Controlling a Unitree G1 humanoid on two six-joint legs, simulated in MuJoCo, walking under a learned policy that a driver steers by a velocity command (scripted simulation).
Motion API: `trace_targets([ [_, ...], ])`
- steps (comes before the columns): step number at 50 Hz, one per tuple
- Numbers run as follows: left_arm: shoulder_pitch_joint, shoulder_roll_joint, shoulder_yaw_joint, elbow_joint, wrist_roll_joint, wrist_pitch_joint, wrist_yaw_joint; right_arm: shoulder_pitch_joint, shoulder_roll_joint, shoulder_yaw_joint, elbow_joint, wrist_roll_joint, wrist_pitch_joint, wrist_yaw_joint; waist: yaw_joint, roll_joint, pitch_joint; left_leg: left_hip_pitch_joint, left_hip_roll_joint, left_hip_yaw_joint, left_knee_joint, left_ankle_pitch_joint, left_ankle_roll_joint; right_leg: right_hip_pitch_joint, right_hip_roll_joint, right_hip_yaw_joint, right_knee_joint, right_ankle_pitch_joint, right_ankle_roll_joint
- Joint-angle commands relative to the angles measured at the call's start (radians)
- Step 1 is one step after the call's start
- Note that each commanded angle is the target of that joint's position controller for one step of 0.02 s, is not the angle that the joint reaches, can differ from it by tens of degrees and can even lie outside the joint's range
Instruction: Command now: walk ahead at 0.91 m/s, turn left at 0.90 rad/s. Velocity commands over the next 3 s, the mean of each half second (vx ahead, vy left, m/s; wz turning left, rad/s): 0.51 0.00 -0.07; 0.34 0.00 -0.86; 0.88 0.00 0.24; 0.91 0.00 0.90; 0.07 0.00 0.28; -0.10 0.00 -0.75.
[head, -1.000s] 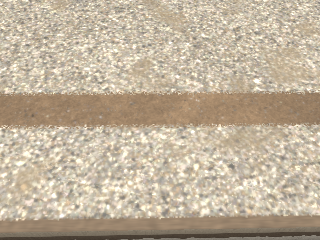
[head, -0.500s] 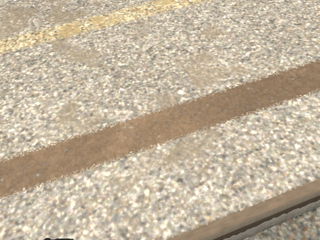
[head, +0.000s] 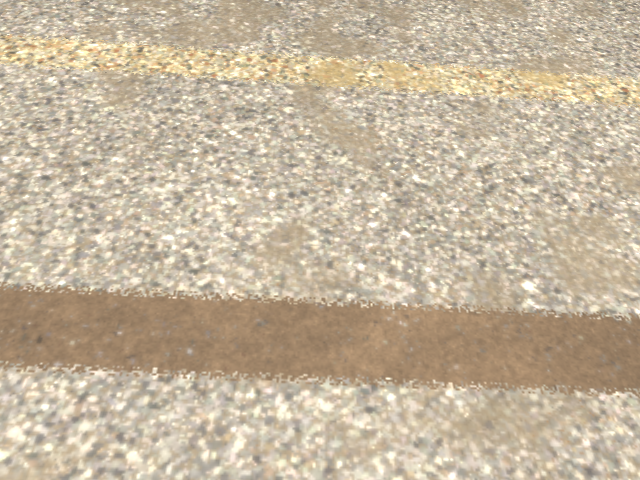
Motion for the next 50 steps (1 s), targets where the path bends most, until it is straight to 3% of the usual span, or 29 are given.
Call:
trace_targets([
  [1, -0.265, 0.166, 0.06, -0.124, -0.023, -0.027, 0.018, 0.168, -0.236, -0.073, 0.038, 0.004, -0.056, -0.017, -0.043, 0.12, 0.132, 0.309, 0.291, -0.409, -0.249, 0.513, 0.126, -0.434, -0.019, 0.06, -0.032, 0.079, -0.007],
  [3, -0.316, 0.113, 0.039, -0.158, -0.014, -0.007, 0.001, 0.177, -0.202, -0.063, 0.077, 0.014, -0.05, -0.025, -0.022, 0.108, 0.179, 0.273, 0.247, -0.349, -0.315, 0.438, 0.094, -0.447, -0.002, 0.041, -0.15, 0.088, -0.015],
  [5, -0.395, 0.007, -0.018, -0.17, -0.04, 0.005, -0.026, 0.033, -0.145, -0.041, 0.045, 0.017, -0.025, -0.038, -0.001, 0.082, 0.221, -0.092, 0.163, -0.219, -0.47, 0.548, 0.081, -0.072, 0.076, -0.163, -0.377, 0.223, 0.004],
  [6, -0.403, -0.027, -0.024, -0.163, -0.047, 0.003, -0.034, 0.049, -0.131, -0.028, 0.038, 0.028, -0.038, -0.027, -0.023, 0.084, 0.217, -0.137, 0.189, -0.201, -0.511, 0.716, 0.077, 0.047, 0.077, -0.184, -0.37, 0.297, -0.025],
  [9, -0.262, 0.007, -0.018, -0.105, -0.008, -0.01, -0.037, 0.023, -0.217, -0.052, 0.066, 0.016, -0.046, -0.036, 0.04, 0.143, 0.145, 0.088, 0.225, -0.071, -0.41, 1.112, 0.032, 0.099, 0.083, -0.161, -0.455, 0.32, -0.126],
  [10, -0.335, 0.02, 0.001, -0.167, -0.112, -0.072, -0.028, 0.062, -0.156, -0.042, 0.068, 0.073, -0.041, -0.074, 0.056, 0.08, 0.078, 0.206, 0.288, -0.068, -0.301, 1.258, -0.002, 0.067, 0.114, -0.118, -0.567, 0.296, -0.128],
  [12, -0.157, 0.134, 0.045, -0.11, -0.119, -0.111, -0.004, 0.062, -0.234, -0.065, 0.077, 0.011, -0.029, -0.075, 0.114, 0.174, -0.04, 0.337, 0.26, -0.012, -0.017, 1.585, -0.078, 0.217, 0.191, -0.173, -0.679, 0.374, -0.143],
  [13, 0.067, 0.175, 0.065, -0.039, -0.107, -0.106, 0.008, 0.004, -0.257, -0.069, 0.069, -0.016, -0.027, -0.068, 0.204, 0.182, -0.149, 0.245, 0.226, 0.016, 0.235, 1.548, -0.121, 0.495, 0.134, -0.093, -0.753, 0.546, -0.175],
  [14, 0.24, 0.177, 0.047, 0.036, -0.079, -0.093, 0.004, -0.06, -0.129, -0.037, 0.016, -0.059, -0.029, -0.057, 0.183, -0.008, -0.262, -0.082, 0.12, -0.013, 0.538, 0.534, -0.149, 0.897, -0.025, 0.141, -0.579, 0.763, -0.192],
  [15, 0.313, 0.191, 0.054, 0.034, -0.021, -0.119, -0.01, 0.035, -0.021, -0.001, -0.04, 0.014, -0.049, -0.048, 0.133, -0.265, -0.433, -0.578, -0.045, -0.141, 0.963, -0.127, -0.267, 1.269, -0.297, 0.691, -0.603, 0.838, -0.505],
  [16, 0.194, 0.147, 0.061, -0.02, -0.006, -0.115, 0.003, -0.003, -0.149, -0.01, -0.039, 0.024, -0.08, -0.028, 0.146, -0.058, -0.49, -0.536, 0.008, -0.183, 0.963, 0.002, -0.23, 1.149, -0.224, 0.687, -0.691, 0.781, -0.451],
  [17, 0.177, 0.104, 0.048, -0.047, 0.005, -0.109, 0.01, -0.104, -0.193, -0.018, -0.045, 0.042, -0.088, -0.009, 0.15, 0.067, -0.409, -0.56, 0.062, -0.19, 0.931, 0.021, -0.208, 1.078, -0.183, 0.565, -0.712, 0.625, -0.422],
  [18, 0.066, 0.142, 0.06, -0.079, -0.037, -0.095, 0.014, -0.167, -0.2, -0.014, -0.071, 0.021, -0.101, -0.008, 0.109, 0.157, -0.287, -0.533, 0.089, -0.136, 0.878, 0.064, -0.187, 0.88, -0.142, 0.507, -0.777, 0.634, -0.396],
  [19, 0.159, 0.176, 0.068, -0.043, -0.082, -0.102, 0.031, -0.231, -0.232, -0.034, -0.082, -0.002, -0.089, -0.011, 0.121, 0.149, -0.209, -0.555, 0.055, -0.116, 1.084, 0.015, -0.174, 0.753, -0.125, 0.55, -0.816, 0.623, -0.391],
  [21, 0.127, 0.154, 0.051, -0.042, -0.086, -0.096, 0.052, -0.189, -0.163, -0.015, -0.127, 0.022, -0.061, -0.002, 0.012, 0.11, -0.068, -0.619, 0.076, -0.092, 1.245, 0.005, -0.124, 0.481, -0.095, 0.488, -0.905, 0.465, -0.366],
  [23, -0.043, 0.101, 0.034, -0.097, -0.106, -0.068, 0.055, -0.2, -0.085, 0.03, -0.194, -0.008, -0.059, -0.01, -0.068, 0.114, 0.039, -0.496, 0.144, -0.054, 0.806, 0.121, -0.141, 0.104, 0.047, 0.272, -0.899, 0.49, -0.343],
  [24, -0.054, 0.076, 0.022, -0.11, -0.096, -0.066, 0.055, -0.276, -0.076, 0.039, -0.219, -0.032, -0.069, -0.016, -0.046, 0.131, 0.043, -0.389, 0.1, 0.025, 0.585, 0.185, -0.154, -0.004, 0.122, 0.23, -0.914, 0.604, -0.332],
  [25, 0.02, 0.126, 0.035, -0.087, -0.078, -0.067, 0.058, -0.337, -0.064, 0.049, -0.249, -0.048, -0.078, -0.022, -0.011, 0.117, -0.025, -0.32, 0.05, 0.057, 0.506, 0.216, -0.169, 0.015, 0.107, 0.282, -0.911, 0.738, -0.334],
  [26, 0.036, 0.182, 0.057, -0.087, -0.077, -0.058, 0.052, -0.315, -0.061, 0.051, -0.24, -0.044, -0.075, -0.028, -0.001, 0.065, -0.115, -0.266, 0.047, 0.016, 0.39, 0.258, -0.179, 0.111, 0.098, 0.276, -0.872, 0.773, -0.311],
  [28, 0.062, 0.194, 0.068, -0.083, -0.105, -0.041, 0.053, -0.343, -0.082, 0.05, -0.237, -0.005, -0.058, -0.048, 0.027, 0.02, -0.182, -0.268, 0.041, -0.036, 0.237, 0.333, -0.193, 0.249, 0.07, 0.323, -0.805, 0.709, -0.265],
  [33, 0.085, 0.16, 0.069, -0.113, -0.112, 0.02, 0.065, -0.384, -0.126, 0.019, -0.25, 0.02, -0.039, -0.058, 0.05, -0.066, -0.115, -0.253, 0.057, -0.134, -0.042, 0.34, -0.176, 0.378, 0.063, 0.51, -0.661, 0.271, -0.172],
  [34, 0.08, 0.132, 0.061, -0.112, -0.117, 0.033, 0.063, -0.364, -0.113, 0.017, -0.24, 0.023, -0.041, -0.057, 0.036, -0.045, -0.11, -0.162, 0.091, -0.131, -0.166, 0.395, -0.143, 0.353, 0.1, 0.492, -0.585, 0.123, -0.145],
  [36, 0.165, 0.061, 0.034, -0.117, -0.093, 0.041, 0.052, -0.373, -0.159, 0.003, -0.265, 0.001, -0.008, -0.07, 0.087, 0.193, -0.112, 0.076, 0.391, -0.447, -0.218, 0.396, 0.024, 0.049, 0.273, 0.2, -0.249, -0.446, -0.083],
  [37, 0.238, 0.108, 0.035, -0.141, -0.095, 0.028, 0.036, -0.335, -0.172, -0.012, -0.245, -0.012, 0.005, -0.068, 0.136, 0.357, -0.157, 0.058, 0.525, -0.684, -0.301, -0.008, 0.113, -0.036, 0.173, 0.132, -0.081, -0.376, -0.06],
  [39, 0.202, 0.208, 0.061, -0.107, -0.104, 0.023, 0.028, -0.351, -0.132, -0.009, -0.254, 0.023, -0.002, -0.076, 0.087, 0.235, -0.028, -0.002, 0.428, -0.554, -0.332, -0.282, 0.057, -0.137, 0.08, 0.076, 0.091, -0.194, -0.002],
  [42, 0.154, 0.166, 0.047, -0.131, -0.09, 0.014, 0.026, -0.279, -0.165, -0.02, -0.219, 0.029, -0.023, -0.073, 0.054, 0.162, 0.005, -0.043, 0.343, -0.321, -0.342, -0.193, 0.01, -0.185, 0.017, 0.007, 0.206, -0.067, 0.002],
  [45, 0.103, 0.128, 0.036, -0.163, -0.108, -0.003, 0.018, -0.199, -0.165, -0.03, -0.181, 0.024, -0.054, -0.057, 0.021, 0.157, 0.008, -0.005, 0.346, -0.247, -0.356, -0.196, 0.031, -0.245, -0.032, 0.002, 0.228, 0.0, -0.005],
  [46, -0.008, 0.138, 0.046, -0.195, -0.006, 0.026, -0.019, -0.155, -0.174, -0.028, -0.16, -0.036, -0.044, -0.046, -0.001, 0.085, 0.01, -0.086, 0.357, -0.22, -0.391, -0.181, 0.016, -0.224, 0.009, 0.01, 0.209, 0.023, -0.01],
  [50, 0.044, 0.103, 0.043, -0.189, -0.034, 0.049, -0.04, -0.165, -0.189, -0.045, -0.137, -0.017, -0.064, -0.034, 0.046, 0.162, 0.019, -0.102, 0.387, -0.157, -0.416, -0.14, 0.019, -0.203, 0.021, 0.078, 0.12, 0.122, -0.002],
])
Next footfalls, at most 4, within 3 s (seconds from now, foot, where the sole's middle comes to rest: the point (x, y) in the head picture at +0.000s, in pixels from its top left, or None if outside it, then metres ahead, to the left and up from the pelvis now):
0.26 right None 0.47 -0.05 -0.76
0.70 left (251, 429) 0.63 0.08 -0.76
1.22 right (399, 456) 0.56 -0.23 -0.76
1.68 left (392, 283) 1.03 -0.28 -0.76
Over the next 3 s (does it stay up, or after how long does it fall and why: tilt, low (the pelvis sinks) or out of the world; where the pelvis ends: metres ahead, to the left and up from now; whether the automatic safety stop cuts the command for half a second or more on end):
stays up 1.17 -0.37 0.01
